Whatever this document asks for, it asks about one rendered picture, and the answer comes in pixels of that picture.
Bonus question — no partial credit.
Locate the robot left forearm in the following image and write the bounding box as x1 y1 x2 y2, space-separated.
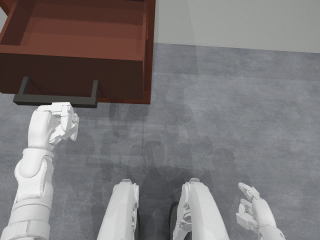
0 147 55 240

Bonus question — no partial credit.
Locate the right robot shin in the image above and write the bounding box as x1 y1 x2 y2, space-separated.
173 178 200 240

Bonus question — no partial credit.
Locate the handle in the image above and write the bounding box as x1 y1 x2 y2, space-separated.
13 76 99 109

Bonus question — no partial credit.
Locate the drawer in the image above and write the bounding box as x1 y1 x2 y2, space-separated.
0 0 148 100

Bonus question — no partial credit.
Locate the robot shin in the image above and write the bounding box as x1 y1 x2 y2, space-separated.
113 179 137 240
173 178 200 240

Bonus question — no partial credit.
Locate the right robot hand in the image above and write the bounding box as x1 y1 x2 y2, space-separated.
236 182 277 234

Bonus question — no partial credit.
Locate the robot right forearm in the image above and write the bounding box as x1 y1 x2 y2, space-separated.
257 225 286 240

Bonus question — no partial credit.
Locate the left robot hand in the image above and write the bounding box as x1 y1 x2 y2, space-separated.
28 102 79 152

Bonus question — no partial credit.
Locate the left robot shin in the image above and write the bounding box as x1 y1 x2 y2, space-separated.
113 179 137 240

